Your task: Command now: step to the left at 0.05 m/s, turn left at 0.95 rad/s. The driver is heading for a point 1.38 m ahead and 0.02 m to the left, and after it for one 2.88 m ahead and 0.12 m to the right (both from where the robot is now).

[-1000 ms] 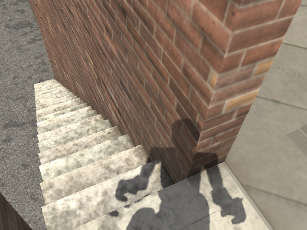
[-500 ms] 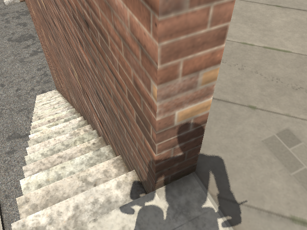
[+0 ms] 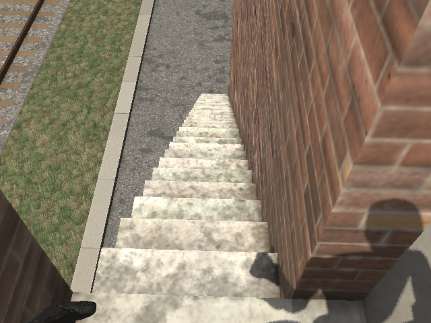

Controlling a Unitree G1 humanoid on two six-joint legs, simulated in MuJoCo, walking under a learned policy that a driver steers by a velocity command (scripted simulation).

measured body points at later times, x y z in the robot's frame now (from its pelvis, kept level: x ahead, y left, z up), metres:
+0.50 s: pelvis +0.01 +0.06 +0.00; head +0.04 +0.06 +0.45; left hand -0.14 +0.33 -0.10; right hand +0.23 -0.10 -0.14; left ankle -0.08 +0.27 -0.68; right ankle +0.01 -0.16 -0.73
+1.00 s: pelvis +0.00 +0.24 -0.02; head +0.04 +0.23 +0.43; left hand +0.03 +0.50 -0.13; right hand +0.17 +0.02 -0.15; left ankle -0.07 +0.31 -0.71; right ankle +0.04 +0.19 -0.74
